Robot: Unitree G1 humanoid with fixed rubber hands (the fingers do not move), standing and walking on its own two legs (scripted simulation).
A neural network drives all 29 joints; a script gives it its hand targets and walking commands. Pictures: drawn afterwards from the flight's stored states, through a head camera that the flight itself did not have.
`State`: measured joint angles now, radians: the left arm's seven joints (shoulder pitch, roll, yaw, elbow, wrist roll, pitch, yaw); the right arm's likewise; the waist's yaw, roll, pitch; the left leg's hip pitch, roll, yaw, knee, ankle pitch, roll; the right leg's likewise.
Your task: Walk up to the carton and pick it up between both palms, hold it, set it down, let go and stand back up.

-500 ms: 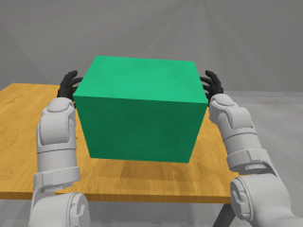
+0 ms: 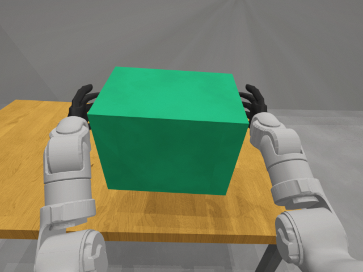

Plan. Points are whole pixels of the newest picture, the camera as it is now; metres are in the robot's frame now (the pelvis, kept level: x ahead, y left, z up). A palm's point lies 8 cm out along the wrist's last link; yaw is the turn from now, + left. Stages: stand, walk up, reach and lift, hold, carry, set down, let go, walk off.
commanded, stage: hold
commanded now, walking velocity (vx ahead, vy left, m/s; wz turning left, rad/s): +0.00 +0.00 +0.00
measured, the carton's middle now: (170, 131) +0.40 +0.00 +0.20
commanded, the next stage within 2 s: set down in 1.18 s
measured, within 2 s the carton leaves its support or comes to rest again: neither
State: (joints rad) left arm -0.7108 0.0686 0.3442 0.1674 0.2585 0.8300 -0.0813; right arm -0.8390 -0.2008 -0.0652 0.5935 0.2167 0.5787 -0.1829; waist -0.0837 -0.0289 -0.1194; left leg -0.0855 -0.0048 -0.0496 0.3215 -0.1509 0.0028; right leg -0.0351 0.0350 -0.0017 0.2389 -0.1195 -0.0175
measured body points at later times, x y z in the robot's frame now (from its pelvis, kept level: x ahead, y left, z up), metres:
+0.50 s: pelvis +0.01 +0.00 +0.00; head -0.07 +0.02 +0.44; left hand +0.39 +0.17 +0.26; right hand +0.38 -0.20 +0.26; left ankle +0.02 +0.12 -0.75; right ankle +0.01 -0.11 -0.75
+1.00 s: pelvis +0.00 +0.00 +0.00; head -0.08 +0.02 +0.44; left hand +0.38 +0.17 +0.26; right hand +0.37 -0.20 +0.26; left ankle +0.02 +0.11 -0.75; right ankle +0.01 -0.11 -0.75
